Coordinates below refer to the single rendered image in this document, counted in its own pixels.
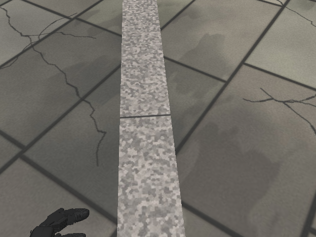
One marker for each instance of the left robot hand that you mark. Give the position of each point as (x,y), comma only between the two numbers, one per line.
(58,220)

